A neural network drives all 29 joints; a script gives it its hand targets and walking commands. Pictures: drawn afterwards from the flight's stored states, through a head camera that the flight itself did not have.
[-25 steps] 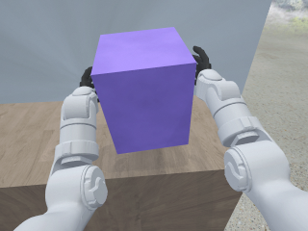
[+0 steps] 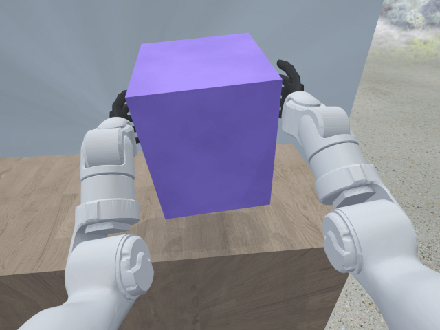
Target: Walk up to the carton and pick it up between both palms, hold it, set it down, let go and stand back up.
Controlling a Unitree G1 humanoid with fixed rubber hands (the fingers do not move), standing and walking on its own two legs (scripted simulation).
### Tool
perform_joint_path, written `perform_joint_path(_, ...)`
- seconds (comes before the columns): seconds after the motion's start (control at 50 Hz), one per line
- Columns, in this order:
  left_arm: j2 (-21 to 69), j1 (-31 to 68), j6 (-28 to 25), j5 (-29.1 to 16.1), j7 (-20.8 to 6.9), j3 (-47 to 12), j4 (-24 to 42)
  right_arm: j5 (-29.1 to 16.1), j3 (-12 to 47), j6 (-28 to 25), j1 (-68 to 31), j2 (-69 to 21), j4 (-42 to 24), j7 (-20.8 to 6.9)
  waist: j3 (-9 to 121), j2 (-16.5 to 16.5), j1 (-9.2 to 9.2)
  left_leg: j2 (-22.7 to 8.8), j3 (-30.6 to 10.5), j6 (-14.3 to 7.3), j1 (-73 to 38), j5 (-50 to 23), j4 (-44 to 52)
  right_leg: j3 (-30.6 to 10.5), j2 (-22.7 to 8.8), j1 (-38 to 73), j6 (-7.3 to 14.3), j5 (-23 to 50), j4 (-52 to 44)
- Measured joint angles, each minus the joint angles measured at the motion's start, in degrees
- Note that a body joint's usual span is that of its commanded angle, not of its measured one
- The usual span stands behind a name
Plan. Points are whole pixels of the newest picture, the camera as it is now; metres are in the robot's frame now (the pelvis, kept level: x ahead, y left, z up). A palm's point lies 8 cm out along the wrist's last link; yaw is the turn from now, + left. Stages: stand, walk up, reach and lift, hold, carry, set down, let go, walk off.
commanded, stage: hold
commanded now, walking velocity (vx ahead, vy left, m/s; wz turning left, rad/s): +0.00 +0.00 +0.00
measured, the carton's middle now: (207, 125) +0.41 +0.02 +0.26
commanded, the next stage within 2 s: none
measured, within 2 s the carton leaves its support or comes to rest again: neither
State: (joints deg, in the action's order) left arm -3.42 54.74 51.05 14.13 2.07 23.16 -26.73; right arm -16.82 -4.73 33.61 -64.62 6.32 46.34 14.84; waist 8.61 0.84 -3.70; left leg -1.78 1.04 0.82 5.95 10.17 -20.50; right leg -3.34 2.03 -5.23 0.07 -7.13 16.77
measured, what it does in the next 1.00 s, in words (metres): stands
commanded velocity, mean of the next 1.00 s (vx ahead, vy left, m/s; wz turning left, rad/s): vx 0.00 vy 0.00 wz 0.00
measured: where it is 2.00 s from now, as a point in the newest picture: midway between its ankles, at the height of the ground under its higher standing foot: outside the picture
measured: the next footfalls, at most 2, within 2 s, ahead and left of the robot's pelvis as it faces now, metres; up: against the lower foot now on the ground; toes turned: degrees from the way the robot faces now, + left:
none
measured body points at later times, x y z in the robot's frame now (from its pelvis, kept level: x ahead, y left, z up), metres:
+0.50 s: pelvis +0.00 +0.00 +0.00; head -0.09 +0.02 +0.44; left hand +0.39 +0.16 +0.28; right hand +0.39 -0.13 +0.32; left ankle +0.02 +0.12 -0.75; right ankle +0.03 -0.12 -0.75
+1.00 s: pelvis +0.00 +0.00 +0.00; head -0.09 +0.01 +0.44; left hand +0.39 +0.16 +0.28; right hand +0.39 -0.13 +0.32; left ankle +0.02 +0.12 -0.75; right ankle +0.03 -0.12 -0.75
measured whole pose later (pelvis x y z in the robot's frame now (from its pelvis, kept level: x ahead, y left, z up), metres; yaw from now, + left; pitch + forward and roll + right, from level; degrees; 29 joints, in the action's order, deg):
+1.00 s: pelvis +0.00 +0.00 +0.00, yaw +0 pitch -4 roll -1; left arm -3.4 55.2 53.4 14.1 1.4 23.1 -26.1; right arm -17.7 -4.5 37.8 -65.4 7.0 45.0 16.0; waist 9.5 0.5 -4.2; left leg -1.8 1.0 0.9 6.2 10.4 -20.5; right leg -3.3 2.0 -5.5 0.1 -7.4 16.8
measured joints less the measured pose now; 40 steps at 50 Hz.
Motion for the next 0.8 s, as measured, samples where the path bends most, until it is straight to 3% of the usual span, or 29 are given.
perform_joint_path(0.8,0.0,0.4,2.3,0.0,-0.6,0.0,0.6,-0.9,0.3,3.8,-0.6,0.6,-1.2,1.1,0.7,-0.2,-0.47,0.0,-0.1,0.0,0.2,0.2,0.0,0.0,0.0,-0.2,0.0,-0.3,0.0)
